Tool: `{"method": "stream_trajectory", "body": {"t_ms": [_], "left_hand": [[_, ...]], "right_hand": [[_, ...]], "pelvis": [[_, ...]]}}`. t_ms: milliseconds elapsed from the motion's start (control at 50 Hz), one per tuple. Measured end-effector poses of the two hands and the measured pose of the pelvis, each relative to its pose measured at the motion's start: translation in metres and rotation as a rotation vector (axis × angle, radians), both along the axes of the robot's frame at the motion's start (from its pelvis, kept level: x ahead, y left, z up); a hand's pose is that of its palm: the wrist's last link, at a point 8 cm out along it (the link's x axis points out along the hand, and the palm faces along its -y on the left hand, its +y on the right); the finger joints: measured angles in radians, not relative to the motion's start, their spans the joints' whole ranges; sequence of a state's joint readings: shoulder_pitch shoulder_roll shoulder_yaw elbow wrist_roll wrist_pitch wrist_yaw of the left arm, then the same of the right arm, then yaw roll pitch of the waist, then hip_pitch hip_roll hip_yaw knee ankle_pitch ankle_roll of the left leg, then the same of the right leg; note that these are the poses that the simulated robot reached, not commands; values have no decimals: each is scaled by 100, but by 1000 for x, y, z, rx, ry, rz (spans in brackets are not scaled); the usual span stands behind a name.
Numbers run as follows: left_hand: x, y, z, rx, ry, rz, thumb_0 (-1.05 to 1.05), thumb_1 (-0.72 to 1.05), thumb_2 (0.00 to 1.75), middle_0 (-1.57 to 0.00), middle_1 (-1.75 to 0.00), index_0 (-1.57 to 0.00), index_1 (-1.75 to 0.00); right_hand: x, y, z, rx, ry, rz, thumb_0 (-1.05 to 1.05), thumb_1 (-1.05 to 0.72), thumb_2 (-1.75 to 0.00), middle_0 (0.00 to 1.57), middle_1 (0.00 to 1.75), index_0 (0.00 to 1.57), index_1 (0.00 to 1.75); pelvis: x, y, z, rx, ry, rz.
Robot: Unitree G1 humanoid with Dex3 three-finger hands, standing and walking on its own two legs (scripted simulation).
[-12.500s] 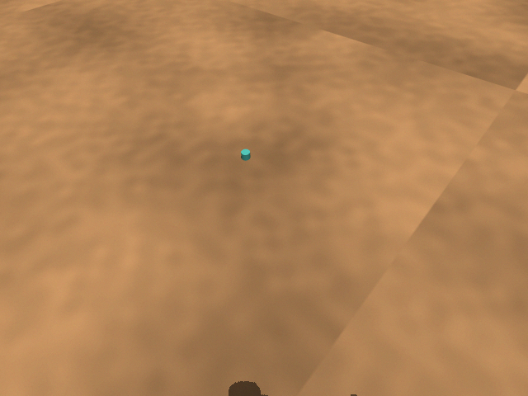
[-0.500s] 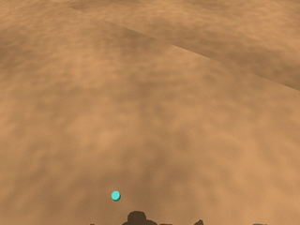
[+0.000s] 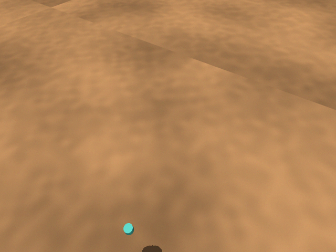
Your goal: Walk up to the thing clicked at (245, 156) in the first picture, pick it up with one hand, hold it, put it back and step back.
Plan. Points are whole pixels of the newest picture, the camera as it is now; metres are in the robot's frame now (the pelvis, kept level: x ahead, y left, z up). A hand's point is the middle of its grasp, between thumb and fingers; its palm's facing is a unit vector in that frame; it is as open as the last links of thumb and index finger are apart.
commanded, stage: stand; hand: left
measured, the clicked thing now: (128, 229) +0.36 +0.25 -0.76
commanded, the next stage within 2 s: walk up in 0.78 s
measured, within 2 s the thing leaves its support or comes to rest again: neither
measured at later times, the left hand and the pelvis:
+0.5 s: hand out of the picture +0.09 +0.25 -0.15, palm faces -0.03 -0.94 -0.35, open 7.4 cm; pelvis +0.01 +0.00 +0.00, yaw +0 degrees
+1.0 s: hand out of the picture +0.07 +0.28 -0.17, palm faces -0.03 -0.92 -0.38, open 7.4 cm; pelvis -0.04 +0.02 -0.01, yaw +0 degrees
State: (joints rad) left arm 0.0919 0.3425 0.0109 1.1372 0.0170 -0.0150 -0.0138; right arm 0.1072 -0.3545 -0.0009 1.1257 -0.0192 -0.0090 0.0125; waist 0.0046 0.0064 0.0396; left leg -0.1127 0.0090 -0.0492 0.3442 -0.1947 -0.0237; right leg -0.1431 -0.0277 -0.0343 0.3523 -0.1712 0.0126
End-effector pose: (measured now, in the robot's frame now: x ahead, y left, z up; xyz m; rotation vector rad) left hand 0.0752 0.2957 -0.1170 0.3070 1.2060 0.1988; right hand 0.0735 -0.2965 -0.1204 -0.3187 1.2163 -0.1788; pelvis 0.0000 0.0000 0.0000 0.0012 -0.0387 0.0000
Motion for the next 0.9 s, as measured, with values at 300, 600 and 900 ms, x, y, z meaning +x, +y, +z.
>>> {"method": "stream_trajectory", "body": {"t_ms": [300,600,900], "left_hand": [[8,0,2,15,11,-12,1,91,90,-20,-30,-21,-29],[9,-4,4,16,-14,-22,1,91,90,-20,-30,-21,-29],[-10,9,-4,31,23,13,1,90,90,-20,-30,-21,-30]], "right_hand": [[-1,-5,-1,-4,20,-16,1,-90,-90,20,30,20,30],[1,-8,1,-4,-7,-15,1,-90,-90,20,30,20,30],[-21,-15,-6,-25,47,-37,1,-90,-90,20,30,20,30]], "pelvis": [[8,-3,1,0,-2,-5],[5,-6,1,0,-12,-8],[-20,0,-7,-11,-2,-2]]}}
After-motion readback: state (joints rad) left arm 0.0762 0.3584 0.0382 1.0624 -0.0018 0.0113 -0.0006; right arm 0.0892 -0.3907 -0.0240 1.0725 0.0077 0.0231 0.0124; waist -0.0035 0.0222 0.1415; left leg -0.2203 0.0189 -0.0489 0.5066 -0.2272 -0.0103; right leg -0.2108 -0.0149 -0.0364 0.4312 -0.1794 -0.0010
